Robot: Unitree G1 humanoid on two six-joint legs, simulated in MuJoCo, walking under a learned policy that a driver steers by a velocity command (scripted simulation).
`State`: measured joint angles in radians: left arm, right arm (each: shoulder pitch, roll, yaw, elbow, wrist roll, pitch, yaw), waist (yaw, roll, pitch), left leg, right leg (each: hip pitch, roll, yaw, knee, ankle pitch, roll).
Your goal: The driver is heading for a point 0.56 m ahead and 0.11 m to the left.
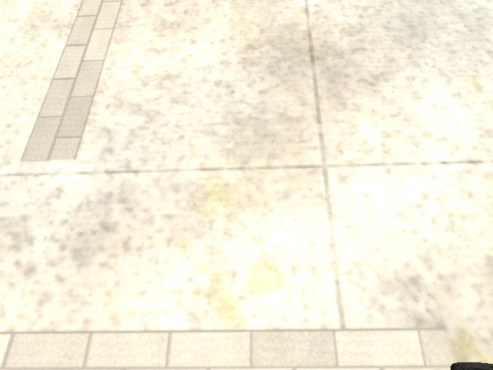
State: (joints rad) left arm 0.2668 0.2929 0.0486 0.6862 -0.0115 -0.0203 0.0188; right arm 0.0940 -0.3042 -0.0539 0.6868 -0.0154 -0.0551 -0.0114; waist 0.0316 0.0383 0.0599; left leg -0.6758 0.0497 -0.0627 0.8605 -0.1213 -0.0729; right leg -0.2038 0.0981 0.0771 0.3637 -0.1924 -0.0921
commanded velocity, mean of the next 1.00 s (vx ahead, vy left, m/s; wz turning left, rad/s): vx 0.03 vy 0.00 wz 0.35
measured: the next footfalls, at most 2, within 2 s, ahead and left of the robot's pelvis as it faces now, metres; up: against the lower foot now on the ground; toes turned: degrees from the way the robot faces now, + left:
left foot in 0.18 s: +0.21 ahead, +0.13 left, +0.00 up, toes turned -1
right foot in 0.52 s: +0.18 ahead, -0.12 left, +0.00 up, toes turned +15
